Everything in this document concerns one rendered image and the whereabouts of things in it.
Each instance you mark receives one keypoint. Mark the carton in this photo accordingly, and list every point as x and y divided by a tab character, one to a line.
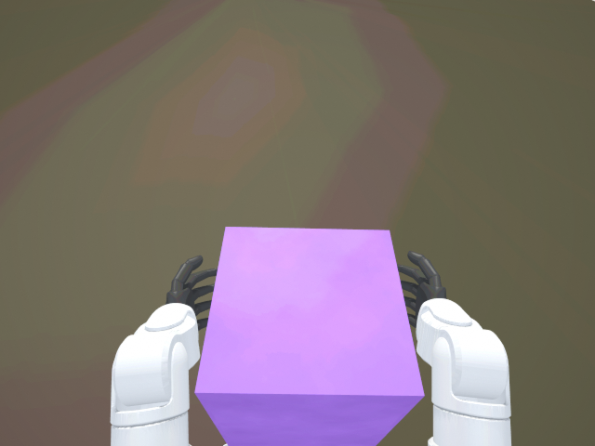
308	341

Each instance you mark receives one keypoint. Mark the robot left forearm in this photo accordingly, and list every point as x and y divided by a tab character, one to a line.
150	380

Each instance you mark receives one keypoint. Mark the left robot hand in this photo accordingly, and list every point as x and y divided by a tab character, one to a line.
182	284

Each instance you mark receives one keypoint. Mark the right robot hand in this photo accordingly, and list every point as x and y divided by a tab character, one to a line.
429	281

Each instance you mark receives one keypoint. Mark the robot right forearm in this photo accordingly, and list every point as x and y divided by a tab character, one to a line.
469	377

